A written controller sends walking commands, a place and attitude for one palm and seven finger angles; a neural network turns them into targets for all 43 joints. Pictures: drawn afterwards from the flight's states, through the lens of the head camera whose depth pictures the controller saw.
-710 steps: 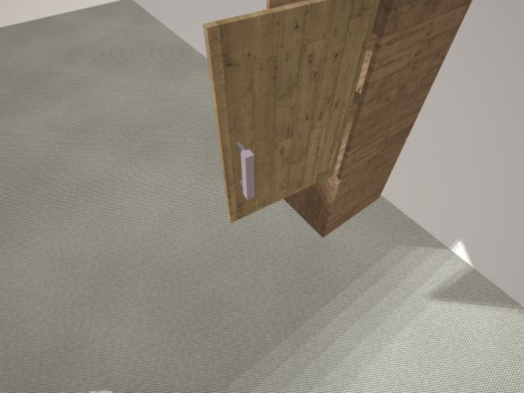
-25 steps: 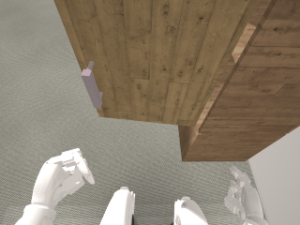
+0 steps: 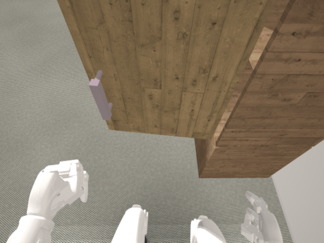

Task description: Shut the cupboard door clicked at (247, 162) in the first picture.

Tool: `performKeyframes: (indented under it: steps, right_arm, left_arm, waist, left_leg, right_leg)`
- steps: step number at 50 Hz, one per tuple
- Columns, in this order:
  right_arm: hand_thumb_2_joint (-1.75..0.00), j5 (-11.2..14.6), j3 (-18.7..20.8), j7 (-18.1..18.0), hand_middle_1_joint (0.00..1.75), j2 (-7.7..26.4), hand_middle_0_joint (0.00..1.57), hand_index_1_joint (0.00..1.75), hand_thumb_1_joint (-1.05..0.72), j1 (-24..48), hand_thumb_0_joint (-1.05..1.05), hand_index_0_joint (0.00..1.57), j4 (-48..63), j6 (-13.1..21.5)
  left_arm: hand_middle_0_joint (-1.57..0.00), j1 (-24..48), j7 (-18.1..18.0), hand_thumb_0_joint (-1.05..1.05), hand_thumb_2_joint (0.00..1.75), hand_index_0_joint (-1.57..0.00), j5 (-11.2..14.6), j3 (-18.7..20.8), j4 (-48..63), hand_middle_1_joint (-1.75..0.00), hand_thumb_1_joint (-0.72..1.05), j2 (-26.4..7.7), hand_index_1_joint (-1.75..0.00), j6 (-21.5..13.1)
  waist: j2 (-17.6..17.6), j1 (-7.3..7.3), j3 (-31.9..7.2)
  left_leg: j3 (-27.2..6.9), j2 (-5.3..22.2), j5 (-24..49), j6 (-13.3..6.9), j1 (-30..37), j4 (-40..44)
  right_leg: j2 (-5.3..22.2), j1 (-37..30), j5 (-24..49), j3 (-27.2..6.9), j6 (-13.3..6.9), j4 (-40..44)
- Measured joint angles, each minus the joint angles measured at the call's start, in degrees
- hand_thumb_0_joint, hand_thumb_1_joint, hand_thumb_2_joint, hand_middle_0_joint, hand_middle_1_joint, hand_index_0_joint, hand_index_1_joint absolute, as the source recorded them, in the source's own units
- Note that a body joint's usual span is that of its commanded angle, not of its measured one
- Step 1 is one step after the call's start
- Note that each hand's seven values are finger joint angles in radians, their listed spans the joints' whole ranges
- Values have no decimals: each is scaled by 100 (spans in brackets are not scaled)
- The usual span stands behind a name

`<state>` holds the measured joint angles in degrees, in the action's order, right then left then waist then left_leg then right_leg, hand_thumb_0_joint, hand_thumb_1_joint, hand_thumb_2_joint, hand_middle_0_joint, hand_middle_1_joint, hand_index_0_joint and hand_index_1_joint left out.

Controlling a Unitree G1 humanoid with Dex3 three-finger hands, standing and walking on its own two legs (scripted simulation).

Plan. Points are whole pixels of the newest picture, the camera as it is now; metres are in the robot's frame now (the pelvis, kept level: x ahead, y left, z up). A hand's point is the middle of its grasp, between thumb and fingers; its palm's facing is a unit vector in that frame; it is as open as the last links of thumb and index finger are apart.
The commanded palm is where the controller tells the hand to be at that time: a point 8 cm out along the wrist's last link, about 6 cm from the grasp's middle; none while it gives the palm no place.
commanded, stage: raise the hand and make a fist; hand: left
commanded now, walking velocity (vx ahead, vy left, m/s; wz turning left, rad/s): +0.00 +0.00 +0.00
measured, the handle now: (103, 96) +0.50 +0.22 +0.02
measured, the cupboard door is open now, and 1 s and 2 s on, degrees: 83 83 83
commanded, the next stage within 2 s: bring the fist close to the handle in 0.26 s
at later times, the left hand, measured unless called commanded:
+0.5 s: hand (85, 185) +0.23 +0.18 +0.06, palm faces -0.05 -1.00 -0.05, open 3.1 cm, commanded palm +0.23 +0.23 +0.05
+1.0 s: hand (103, 151) +0.32 +0.17 +0.03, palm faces -0.09 -1.00 -0.04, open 3.1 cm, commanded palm +0.31 +0.23 +0.04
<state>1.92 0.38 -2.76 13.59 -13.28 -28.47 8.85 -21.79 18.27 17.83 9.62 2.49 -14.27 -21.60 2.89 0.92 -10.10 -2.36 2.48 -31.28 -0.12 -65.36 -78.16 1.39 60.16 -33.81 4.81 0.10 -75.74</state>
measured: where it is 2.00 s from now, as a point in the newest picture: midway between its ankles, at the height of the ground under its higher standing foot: outside the picture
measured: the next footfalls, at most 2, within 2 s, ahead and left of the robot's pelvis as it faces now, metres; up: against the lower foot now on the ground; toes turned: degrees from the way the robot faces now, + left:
none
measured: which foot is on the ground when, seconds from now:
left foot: down 0.00-1.00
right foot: down 0.00-1.00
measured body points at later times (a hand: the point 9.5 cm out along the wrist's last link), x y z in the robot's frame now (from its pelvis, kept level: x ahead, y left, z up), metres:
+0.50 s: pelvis +0.00 -0.01 +0.00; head +0.08 +0.00 +0.44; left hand +0.23 +0.24 +0.06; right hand +0.20 -0.24 -0.08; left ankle +0.06 +0.11 -0.61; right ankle +0.03 -0.13 -0.61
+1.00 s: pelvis +0.00 +0.00 -0.01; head +0.10 +0.00 +0.43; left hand +0.32 +0.23 +0.03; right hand +0.16 -0.26 -0.11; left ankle +0.06 +0.12 -0.61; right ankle +0.03 -0.13 -0.61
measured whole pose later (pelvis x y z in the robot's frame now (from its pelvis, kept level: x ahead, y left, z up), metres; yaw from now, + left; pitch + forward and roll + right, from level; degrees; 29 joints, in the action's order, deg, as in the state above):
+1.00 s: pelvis +0.00 +0.00 -0.01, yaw +0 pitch +21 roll -2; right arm 1.7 -0.1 -2.5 15.1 -13.5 -31.8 7.1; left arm 2.4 16.5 14.8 9.6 -17.8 -15.4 -21.5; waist 2.6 -0.9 -10.1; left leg -1.5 2.6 -31.1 0.1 -69.0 -78.7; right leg 1.3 64.8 -33.9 3.8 -0.2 -77.4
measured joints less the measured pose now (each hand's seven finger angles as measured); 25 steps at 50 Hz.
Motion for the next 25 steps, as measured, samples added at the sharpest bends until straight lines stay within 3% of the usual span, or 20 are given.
performKeyframes:
  steps: [4, 12, 20, 25]
  right_arm:
    - [-90, -2, 7, -59, 30, 18, 21, 30, -90, -63, 1, 21, 69, 47]
    - [-90, -41, 50, -36, 30, -13, 21, 30, -90, -17, 1, 20, 0, 64]
    - [-90, 9, -32, -63, 30, -34, 21, 30, -90, 59, 1, 21, 136, 33]
    - [-90, -61, -47, -95, 30, -10, 21, 30, -90, 95, 1, 21, 93, 136]
  left_arm:
    - [-130, -106, 82, 1, 90, -130, -88, -222, -110, -150, 90, -24, -150, 177]
    - [-130, -62, -254, 1, 90, -130, 0, 26, 223, -150, 90, -28, -150, -412]
    - [-130, -132, 32, 1, 90, -130, -99, -252, -98, -150, 90, -4, -150, 91]
    - [-130, 191, -125, 1, 90, -130, -77, -112, -58, -150, 90, -73, -150, -347]
  waist:
    - [-30, -59, 26]
    - [-66, -22, 0]
    - [-38, -15, -8]
    - [-77, 20, 0]
  left_leg:
    - [52, 14, 29, -3, 9, 47]
    - [9, 16, 1, 33, -46, -37]
    - [36, 9, 21, 25, 13, 43]
    - [-19, 11, -20, 51, -118, -87]
  right_leg:
    - [-10, 32, 30, -52, -1, 13]
    - [-16, 76, -15, -16, -36, -80]
    - [-11, 36, 0, -42, -29, -21]
    - [-17, 140, -48, 5, -52, -135]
